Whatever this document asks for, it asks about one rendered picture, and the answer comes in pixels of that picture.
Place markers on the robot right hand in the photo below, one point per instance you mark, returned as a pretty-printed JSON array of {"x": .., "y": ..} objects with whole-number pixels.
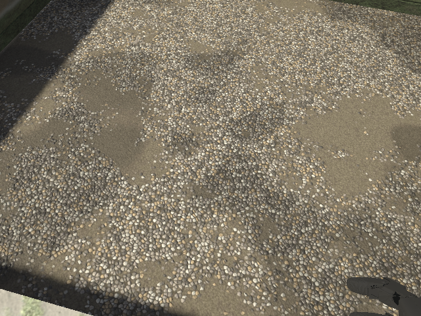
[{"x": 388, "y": 292}]

